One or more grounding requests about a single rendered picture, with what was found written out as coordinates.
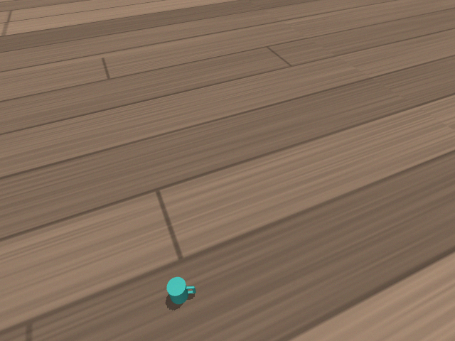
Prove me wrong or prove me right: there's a mug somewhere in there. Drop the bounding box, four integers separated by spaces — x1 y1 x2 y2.
166 277 196 304

